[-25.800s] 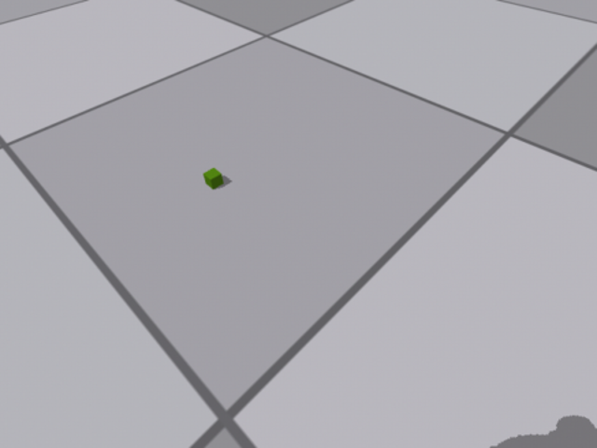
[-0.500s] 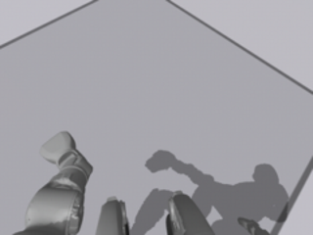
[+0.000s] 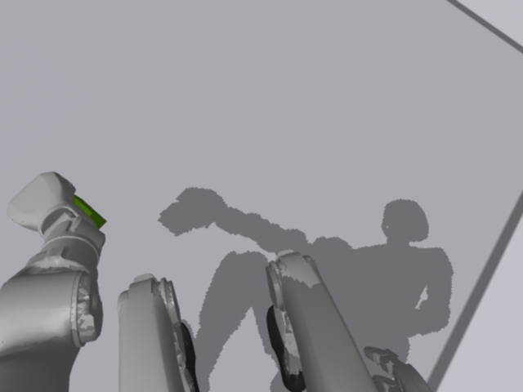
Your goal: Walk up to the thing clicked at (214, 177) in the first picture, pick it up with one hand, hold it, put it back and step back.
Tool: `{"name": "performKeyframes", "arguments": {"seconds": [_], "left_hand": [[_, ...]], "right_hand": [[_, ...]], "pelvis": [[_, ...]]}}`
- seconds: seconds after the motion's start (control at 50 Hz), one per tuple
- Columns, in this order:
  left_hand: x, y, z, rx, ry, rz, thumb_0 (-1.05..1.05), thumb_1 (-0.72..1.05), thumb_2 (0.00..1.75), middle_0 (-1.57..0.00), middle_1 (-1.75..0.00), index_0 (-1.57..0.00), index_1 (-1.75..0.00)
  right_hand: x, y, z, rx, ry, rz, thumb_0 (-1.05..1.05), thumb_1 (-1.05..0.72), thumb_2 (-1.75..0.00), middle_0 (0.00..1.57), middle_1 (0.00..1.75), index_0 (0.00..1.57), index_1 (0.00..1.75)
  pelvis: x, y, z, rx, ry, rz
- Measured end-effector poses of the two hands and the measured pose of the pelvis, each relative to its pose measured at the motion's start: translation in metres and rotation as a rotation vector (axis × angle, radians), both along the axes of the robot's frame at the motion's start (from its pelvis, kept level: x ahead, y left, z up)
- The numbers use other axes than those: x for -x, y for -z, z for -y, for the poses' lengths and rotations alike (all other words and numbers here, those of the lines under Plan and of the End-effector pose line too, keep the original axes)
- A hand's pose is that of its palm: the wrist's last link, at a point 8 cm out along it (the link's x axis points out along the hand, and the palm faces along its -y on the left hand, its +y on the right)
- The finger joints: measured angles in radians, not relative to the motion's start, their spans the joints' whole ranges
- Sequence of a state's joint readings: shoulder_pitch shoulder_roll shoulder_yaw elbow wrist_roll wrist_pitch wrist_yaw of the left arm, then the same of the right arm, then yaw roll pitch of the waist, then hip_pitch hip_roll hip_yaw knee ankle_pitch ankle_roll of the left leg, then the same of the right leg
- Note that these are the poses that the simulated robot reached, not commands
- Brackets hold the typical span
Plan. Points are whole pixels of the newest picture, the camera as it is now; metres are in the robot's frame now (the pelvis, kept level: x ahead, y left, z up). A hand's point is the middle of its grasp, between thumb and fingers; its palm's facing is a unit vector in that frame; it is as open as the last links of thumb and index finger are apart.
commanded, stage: crouch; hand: left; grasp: from above
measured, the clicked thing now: (72, 219) +0.43 +0.27 -0.19
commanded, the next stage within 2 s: lower in 0.86 s
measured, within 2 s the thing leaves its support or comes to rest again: rests again in 2.00 s
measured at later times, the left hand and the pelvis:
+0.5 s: hand (83, 219) +0.44 +0.27 -0.24, palm faces -0.29 -0.32 -0.90, open 9.2 cm; pelvis -0.01 +0.00 -0.09, yaw -1 degrees
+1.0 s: hand (87, 219) +0.45 +0.28 -0.28, palm faces -0.29 -0.32 -0.90, open 9.2 cm; pelvis -0.01 +0.00 -0.13, yaw -3 degrees
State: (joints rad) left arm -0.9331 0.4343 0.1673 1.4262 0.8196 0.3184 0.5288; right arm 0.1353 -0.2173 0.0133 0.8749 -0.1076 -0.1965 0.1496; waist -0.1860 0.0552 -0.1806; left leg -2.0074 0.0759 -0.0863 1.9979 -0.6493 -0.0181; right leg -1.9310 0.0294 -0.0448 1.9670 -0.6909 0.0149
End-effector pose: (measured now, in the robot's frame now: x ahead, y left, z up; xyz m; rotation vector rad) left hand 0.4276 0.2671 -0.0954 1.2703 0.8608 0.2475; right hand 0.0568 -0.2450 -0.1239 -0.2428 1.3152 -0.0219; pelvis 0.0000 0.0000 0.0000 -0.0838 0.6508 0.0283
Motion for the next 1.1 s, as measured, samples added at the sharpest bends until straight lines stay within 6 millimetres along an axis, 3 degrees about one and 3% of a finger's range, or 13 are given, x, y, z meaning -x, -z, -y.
{"name": "performKeyframes", "arguments": {"seconds": [0.32, 0.68, 0.88, 1.1], "left_hand": [[-0.013, 0.058, -0.006, -0.007, -0.007, -0.002, -0.02, 0.09, 0.34, -0.83, -0.36, -0.87, -0.32], [-0.022, 0.104, -0.009, -0.003, 0.009, -0.012, -0.02, 0.08, 0.34, -0.84, -0.36, -0.87, -0.32], [-0.027, 0.121, -0.014, 0.003, 0.011, -0.008, -0.02, 0.08, 0.35, -0.84, -0.35, -0.88, -0.32], [-0.028, 0.139, -0.019, -0.009, 0.009, -0.02, -0.02, 0.06, 0.36, -0.86, -0.35, -0.89, -0.31]], "right_hand": [[0.024, 0.044, 0.024, 0.043, -0.039, -0.043, 0.01, -0.91, -0.9, 0.2, 0.29, 0.2, 0.3], [0.061, 0.094, 0.012, -0.016, -0.041, -0.099, 0.01, -0.91, -0.9, 0.2, 0.29, 0.2, 0.3], [0.065, 0.104, 0.008, -0.033, -0.06, -0.117, 0.01, -0.92, -0.9, 0.2, 0.29, 0.2, 0.3], [0.063, 0.103, 0.012, -0.025, -0.087, -0.136, 0.0, -0.92, -0.9, 0.2, 0.29, 0.2, 0.3]], "pelvis": [[0.009, 0.058, 0.003, 0.0, 0.018, 0.011], [0.017, 0.11, 0.002, 0.004, 0.033, 0.06], [0.015, 0.124, 0.001, 0.016, 0.04, 0.07], [0.012, 0.13, -0.001, 0.025, 0.044, 0.068]]}}
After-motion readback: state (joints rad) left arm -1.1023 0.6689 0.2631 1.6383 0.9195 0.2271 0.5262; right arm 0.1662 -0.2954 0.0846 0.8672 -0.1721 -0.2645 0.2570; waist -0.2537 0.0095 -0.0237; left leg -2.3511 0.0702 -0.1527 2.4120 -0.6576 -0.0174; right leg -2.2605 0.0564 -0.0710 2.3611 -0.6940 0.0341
